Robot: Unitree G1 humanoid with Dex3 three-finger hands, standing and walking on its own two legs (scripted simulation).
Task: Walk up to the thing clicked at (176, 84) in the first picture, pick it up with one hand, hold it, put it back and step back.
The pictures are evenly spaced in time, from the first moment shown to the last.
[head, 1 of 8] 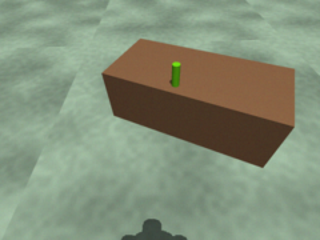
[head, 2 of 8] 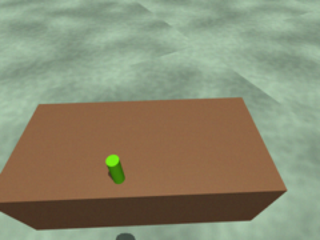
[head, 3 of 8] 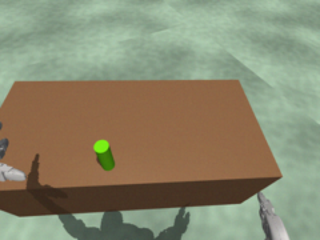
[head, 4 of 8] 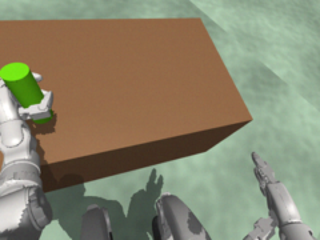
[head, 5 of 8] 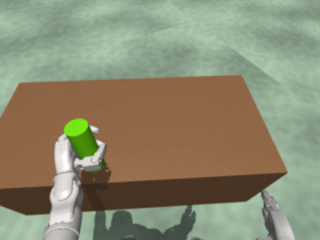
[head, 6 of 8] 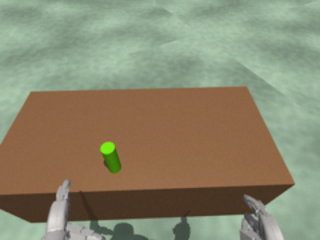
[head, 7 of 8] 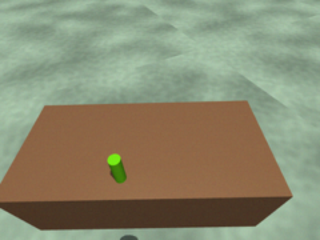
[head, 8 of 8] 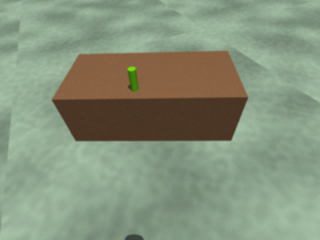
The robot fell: no
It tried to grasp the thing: yes
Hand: left
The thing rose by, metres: 0.27
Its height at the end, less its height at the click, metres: +0.00
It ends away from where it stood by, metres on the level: 0.02
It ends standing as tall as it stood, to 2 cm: yes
